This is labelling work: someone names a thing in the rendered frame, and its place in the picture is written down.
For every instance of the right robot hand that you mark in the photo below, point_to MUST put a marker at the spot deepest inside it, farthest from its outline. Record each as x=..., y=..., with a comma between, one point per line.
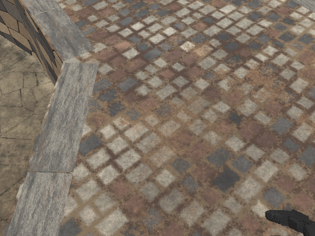
x=293, y=219

